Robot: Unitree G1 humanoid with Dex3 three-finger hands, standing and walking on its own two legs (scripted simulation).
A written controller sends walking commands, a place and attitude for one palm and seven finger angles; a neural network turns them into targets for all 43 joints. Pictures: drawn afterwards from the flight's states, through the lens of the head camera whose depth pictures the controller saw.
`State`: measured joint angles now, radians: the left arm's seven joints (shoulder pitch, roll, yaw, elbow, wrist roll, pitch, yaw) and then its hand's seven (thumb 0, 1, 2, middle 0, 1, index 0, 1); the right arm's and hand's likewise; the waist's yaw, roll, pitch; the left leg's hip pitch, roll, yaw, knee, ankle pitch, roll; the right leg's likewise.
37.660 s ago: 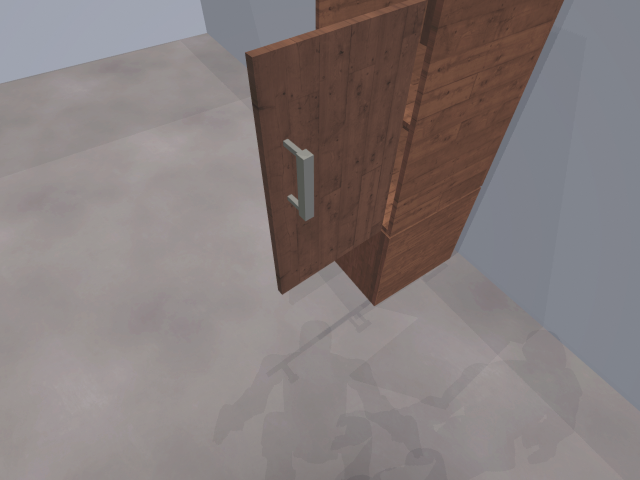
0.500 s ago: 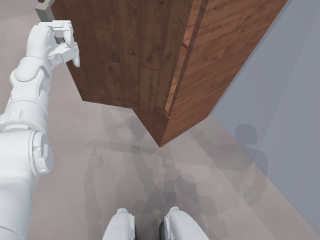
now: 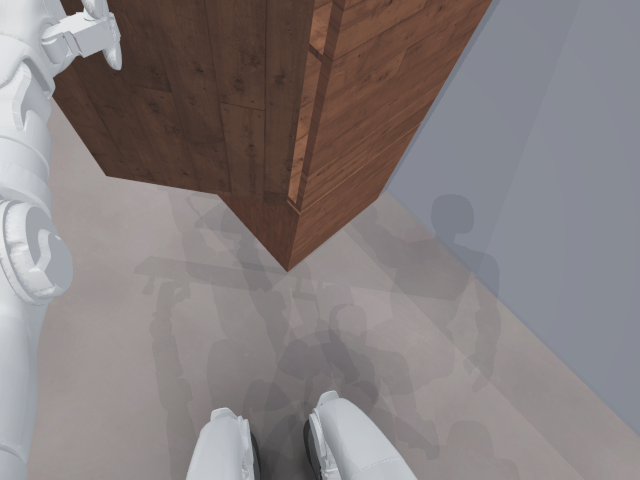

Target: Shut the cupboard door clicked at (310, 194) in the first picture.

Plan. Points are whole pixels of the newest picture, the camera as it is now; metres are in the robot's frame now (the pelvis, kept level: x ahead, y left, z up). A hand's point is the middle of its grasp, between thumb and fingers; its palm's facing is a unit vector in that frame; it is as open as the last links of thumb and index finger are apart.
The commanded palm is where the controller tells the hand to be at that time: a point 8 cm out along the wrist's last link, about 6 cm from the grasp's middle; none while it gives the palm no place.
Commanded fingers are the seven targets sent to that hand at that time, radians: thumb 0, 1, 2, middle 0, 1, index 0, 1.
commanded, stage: push the door shut along its arc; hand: left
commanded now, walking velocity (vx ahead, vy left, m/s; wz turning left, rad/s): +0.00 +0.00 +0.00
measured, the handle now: (1, 7) +0.63 +0.22 +0.12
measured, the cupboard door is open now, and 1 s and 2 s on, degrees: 41 34 34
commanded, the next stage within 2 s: pull the fist back off the door in 0.28 s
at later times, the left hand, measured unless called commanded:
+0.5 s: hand (108, 7) +0.61 +0.12 +0.14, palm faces -0.03 -0.99 +0.12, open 3.1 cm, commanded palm +0.61 +0.13 +0.12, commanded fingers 0.00 0.90 0.90 -1.30 -1.50 -1.30 -1.50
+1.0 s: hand (137, 38) +0.58 +0.10 +0.12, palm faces +0.14 -0.99 -0.01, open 3.1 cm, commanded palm +0.53 +0.13 +0.12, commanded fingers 0.00 0.90 0.90 -1.30 -1.50 -1.30 -1.50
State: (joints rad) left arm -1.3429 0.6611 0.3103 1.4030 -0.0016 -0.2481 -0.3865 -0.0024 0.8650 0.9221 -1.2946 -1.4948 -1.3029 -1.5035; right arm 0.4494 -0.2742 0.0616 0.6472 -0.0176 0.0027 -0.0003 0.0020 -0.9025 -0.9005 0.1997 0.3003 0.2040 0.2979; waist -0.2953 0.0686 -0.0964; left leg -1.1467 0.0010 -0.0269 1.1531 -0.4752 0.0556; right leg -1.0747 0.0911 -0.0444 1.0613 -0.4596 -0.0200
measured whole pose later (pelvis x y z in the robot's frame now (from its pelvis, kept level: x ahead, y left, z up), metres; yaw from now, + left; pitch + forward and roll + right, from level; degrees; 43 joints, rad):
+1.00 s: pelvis +0.02 -0.01 +0.03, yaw +1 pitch +24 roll -3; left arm -1.10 0.38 0.36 1.28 0.03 -0.37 0.13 0.02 0.90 0.91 -1.30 -1.50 -1.30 -1.50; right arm 0.53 -0.25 0.01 0.67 -0.07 0.02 0.11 0.00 -0.90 -0.90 0.20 0.30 0.20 0.30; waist -0.24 0.07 -0.13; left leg -0.97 0.00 -0.01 1.01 -0.45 0.04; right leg -0.92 0.09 -0.02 0.94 -0.44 -0.03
